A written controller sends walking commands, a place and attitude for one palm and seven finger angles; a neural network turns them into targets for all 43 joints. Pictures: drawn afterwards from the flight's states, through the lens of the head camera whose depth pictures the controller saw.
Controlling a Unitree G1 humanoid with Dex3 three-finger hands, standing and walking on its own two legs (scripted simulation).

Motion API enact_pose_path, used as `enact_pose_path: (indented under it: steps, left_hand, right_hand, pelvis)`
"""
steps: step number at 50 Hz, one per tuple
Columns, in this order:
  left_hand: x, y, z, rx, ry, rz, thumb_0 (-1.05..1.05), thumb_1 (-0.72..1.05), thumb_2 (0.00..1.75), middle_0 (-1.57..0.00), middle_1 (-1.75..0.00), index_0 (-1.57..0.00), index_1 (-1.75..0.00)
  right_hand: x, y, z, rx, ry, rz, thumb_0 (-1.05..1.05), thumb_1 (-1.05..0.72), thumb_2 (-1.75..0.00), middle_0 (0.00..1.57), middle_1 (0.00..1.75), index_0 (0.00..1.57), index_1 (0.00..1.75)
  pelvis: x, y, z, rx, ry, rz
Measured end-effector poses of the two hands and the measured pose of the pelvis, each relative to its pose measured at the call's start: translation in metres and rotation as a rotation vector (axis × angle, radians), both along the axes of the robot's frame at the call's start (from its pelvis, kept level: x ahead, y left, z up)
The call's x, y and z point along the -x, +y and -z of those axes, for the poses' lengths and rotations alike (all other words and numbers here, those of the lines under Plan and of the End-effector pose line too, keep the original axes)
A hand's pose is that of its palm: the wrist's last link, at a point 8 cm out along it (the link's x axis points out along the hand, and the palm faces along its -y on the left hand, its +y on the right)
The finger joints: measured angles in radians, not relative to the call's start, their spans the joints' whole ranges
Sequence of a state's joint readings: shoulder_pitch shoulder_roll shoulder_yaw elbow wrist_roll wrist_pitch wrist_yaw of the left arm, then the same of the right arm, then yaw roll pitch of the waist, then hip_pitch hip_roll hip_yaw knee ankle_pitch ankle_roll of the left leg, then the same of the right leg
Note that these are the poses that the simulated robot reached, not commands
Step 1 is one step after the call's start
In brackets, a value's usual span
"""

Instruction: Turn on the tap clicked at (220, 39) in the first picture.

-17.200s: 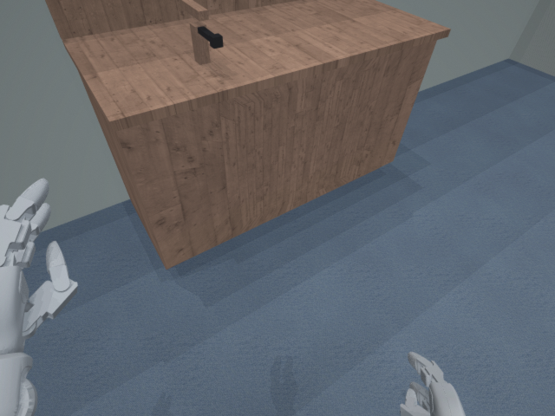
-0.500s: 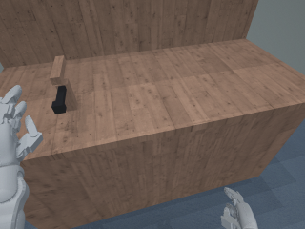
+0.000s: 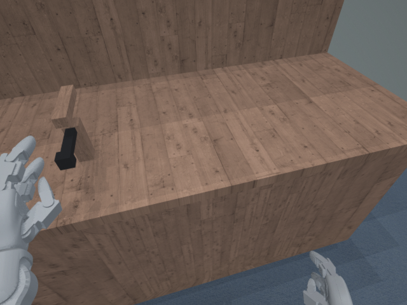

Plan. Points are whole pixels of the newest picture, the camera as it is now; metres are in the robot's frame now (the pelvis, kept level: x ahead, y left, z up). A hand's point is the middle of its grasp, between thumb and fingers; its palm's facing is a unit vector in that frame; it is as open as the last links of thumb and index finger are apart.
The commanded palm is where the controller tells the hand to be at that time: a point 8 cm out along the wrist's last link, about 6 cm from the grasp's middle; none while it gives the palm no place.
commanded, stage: turn the palm inward beside the body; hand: left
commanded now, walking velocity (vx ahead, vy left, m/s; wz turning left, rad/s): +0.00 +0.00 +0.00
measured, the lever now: (65, 159) +0.32 +0.33 +0.13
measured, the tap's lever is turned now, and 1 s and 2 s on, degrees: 0 0 0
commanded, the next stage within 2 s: reach beside the lever's end, fingers flat in 1.20 s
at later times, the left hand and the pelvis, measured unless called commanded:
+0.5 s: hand (47, 217) +0.17 +0.24 +0.18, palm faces +0.52 -0.84 -0.13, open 7.4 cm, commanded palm +0.11 +0.28 +0.19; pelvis -0.02 +0.01 +0.00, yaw +1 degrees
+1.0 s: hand (52, 220) +0.17 +0.23 +0.19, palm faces +0.54 -0.83 -0.10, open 7.4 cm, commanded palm +0.11 +0.27 +0.20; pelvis -0.02 +0.00 +0.00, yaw +1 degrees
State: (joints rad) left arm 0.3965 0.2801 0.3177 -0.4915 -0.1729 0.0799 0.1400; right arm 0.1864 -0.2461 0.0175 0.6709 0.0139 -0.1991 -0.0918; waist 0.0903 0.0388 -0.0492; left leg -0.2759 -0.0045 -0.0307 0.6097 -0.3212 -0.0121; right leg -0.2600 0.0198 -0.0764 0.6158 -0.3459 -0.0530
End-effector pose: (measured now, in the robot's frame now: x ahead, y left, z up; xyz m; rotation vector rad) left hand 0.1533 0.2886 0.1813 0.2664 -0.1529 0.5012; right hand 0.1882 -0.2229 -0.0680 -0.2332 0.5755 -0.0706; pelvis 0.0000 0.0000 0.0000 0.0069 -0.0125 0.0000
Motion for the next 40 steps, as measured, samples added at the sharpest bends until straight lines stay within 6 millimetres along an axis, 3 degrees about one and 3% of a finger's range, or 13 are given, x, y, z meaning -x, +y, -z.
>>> enact_pose_path:
  steps: [16,40]
  left_hand:
    - [0.018,-0.002,-0.005,0.071,0.004,-0.032,0.02,0.89,0.9,-0.21,-0.3,-0.21,-0.3]
    - [0.037,-0.017,-0.008,0.145,0.016,-0.065,0.02,0.89,0.9,-0.2,-0.3,-0.21,-0.3]
  right_hand:
    - [-0.009,0.037,-0.012,-0.058,-0.065,-0.06,0.02,-0.9,-0.9,0.21,0.3,0.2,0.3]
    - [-0.003,0.028,-0.014,-0.053,-0.08,-0.064,0.02,-0.9,-0.9,0.21,0.3,0.2,0.3]
  pelvis:
    - [0.01,0.008,-0.002,0.005,-0.038,-0.007]
    - [0.02,0.001,-0.004,0.007,-0.078,-0.017]
